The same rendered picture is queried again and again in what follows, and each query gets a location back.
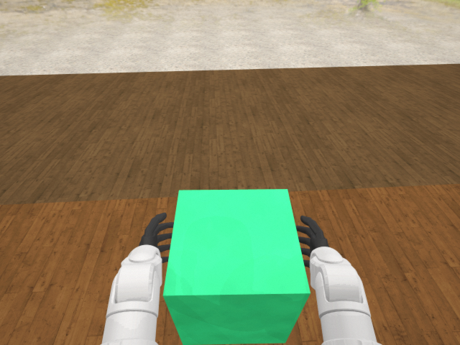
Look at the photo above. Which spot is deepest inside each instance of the robot right forearm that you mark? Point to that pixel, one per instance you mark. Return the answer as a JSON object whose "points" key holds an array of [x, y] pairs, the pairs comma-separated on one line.
{"points": [[342, 304]]}

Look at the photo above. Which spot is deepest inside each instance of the robot left forearm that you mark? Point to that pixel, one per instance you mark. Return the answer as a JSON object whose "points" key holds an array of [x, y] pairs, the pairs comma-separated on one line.
{"points": [[132, 312]]}

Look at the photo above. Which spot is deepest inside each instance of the robot left hand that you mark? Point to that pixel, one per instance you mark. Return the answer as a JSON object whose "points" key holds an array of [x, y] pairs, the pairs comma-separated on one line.
{"points": [[151, 236]]}

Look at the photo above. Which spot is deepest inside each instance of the carton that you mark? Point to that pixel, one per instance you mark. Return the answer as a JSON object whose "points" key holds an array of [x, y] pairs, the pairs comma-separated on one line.
{"points": [[235, 273]]}

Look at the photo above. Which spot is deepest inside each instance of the robot right hand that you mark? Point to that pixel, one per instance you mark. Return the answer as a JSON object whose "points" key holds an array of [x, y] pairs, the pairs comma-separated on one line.
{"points": [[316, 239]]}

